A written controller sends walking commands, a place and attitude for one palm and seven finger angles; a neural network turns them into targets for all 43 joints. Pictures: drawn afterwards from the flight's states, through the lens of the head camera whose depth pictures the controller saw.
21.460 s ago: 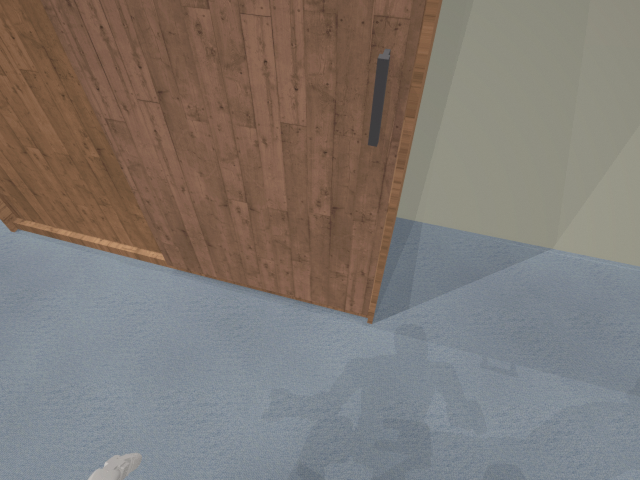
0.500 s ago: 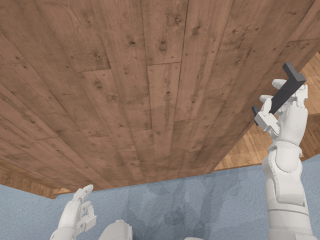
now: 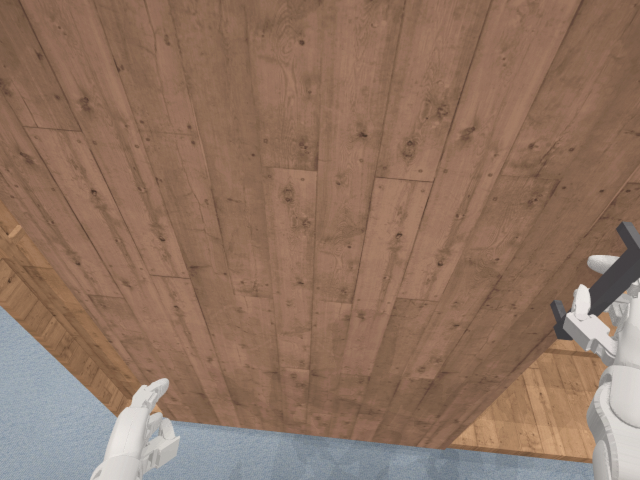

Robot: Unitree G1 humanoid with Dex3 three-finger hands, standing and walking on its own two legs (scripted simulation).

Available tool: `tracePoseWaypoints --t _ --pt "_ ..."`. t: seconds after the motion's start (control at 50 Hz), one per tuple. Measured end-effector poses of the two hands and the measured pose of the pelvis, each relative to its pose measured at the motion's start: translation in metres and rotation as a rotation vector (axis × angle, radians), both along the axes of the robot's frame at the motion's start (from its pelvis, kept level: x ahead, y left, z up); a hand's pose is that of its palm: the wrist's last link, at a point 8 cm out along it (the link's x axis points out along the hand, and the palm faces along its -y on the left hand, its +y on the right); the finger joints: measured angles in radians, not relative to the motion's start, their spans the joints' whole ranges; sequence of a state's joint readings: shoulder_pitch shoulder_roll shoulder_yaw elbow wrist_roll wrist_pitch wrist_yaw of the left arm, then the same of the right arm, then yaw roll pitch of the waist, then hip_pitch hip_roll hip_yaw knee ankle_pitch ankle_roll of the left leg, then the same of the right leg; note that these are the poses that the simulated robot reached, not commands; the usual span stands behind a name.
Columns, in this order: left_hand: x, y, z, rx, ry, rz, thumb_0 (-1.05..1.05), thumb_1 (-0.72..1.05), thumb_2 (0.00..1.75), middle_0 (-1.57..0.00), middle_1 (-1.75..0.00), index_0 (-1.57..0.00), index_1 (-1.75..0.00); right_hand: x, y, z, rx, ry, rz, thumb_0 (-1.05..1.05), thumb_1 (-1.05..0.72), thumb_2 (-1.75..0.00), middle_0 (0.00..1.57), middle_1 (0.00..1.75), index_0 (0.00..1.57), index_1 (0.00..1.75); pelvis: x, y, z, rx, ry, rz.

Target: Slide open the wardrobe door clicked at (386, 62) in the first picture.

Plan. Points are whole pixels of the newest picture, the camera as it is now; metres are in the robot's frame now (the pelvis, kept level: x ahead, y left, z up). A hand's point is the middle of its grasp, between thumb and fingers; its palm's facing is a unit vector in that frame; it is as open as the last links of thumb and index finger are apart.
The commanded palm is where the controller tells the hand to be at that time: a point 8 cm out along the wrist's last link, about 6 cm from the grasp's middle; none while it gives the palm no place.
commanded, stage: stop walking and hold the door there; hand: right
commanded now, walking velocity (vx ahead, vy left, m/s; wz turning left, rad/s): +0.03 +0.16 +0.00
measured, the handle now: (593, 285) +0.33 -0.31 +0.11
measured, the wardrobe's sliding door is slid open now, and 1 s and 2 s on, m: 0.62 0.62 0.62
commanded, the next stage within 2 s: none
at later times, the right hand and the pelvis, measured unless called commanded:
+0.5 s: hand (579, 319) +0.29 -0.28 +0.10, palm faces +0.44 +0.85 -0.29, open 6.3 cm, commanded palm +0.25 -0.28 +0.10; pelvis -0.02 -0.02 +0.01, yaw +3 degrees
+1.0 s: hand (578, 319) +0.29 -0.28 +0.10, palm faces +0.44 +0.85 -0.29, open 6.3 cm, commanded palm +0.25 -0.28 +0.10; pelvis +0.00 -0.03 +0.01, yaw +2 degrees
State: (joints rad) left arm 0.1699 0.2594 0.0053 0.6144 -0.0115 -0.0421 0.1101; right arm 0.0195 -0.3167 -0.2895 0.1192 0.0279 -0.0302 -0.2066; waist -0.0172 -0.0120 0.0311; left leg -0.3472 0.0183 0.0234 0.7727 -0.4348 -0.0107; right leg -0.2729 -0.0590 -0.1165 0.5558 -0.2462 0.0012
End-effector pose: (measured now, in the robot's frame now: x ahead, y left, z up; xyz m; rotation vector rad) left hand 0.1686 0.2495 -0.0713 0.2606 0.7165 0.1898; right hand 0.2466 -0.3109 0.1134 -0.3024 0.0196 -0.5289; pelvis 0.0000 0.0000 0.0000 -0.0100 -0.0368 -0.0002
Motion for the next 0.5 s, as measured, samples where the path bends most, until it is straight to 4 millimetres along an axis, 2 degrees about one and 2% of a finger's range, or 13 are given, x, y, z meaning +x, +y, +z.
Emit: tracePoseWaypoints --t 0.08,0.14,0.28,0.38,0.5 --pt "-0.029 -0.012 -0.003 -0.056 0.014 0.002 0.01 0.90 0.90 -0.20 -0.30 -0.19 -0.29 -0.001 0.002 0.002 0.011 0.031 0.001 -0.05 -0.72 -0.81 0.28 1.30 0.18 1.34 -0.005 0.000 0.006 0.012 0.002 0.030" --pt "-0.047 -0.016 -0.012 -0.087 0.034 0.002 0.01 0.90 0.90 -0.20 -0.30 -0.20 -0.30 -0.001 0.002 0.002 0.005 0.034 -0.001 -0.05 -0.73 -0.81 0.27 1.29 0.17 1.34 -0.009 0.004 0.004 -0.004 0.010 0.052" --pt "-0.081 -0.004 -0.025 -0.066 0.107 0.062 0.01 0.90 0.90 -0.21 -0.30 -0.20 -0.30 -0.001 0.001 0.003 0.012 0.039 0.004 -0.05 -0.72 -0.81 0.28 1.28 0.19 1.34 -0.018 0.001 0.005 0.013 0.015 0.041" --pt "-0.090 0.003 -0.021 -0.019 0.110 0.095 0.01 0.90 0.90 -0.21 -0.30 -0.20 -0.30 -0.001 -0.001 0.003 0.016 0.036 0.029 -0.05 -0.71 -0.81 0.29 1.29 0.20 1.35 -0.019 -0.008 0.006 0.014 0.009 0.047" --pt "-0.081 -0.004 -0.013 -0.008 0.067 0.093 0.01 0.90 0.90 -0.20 -0.30 -0.20 -0.30 0.000 -0.003 0.002 0.014 0.031 0.056 -0.05 -0.71 -0.82 0.29 1.32 0.21 1.36 -0.021 -0.019 0.008 0.009 0.012 0.053"
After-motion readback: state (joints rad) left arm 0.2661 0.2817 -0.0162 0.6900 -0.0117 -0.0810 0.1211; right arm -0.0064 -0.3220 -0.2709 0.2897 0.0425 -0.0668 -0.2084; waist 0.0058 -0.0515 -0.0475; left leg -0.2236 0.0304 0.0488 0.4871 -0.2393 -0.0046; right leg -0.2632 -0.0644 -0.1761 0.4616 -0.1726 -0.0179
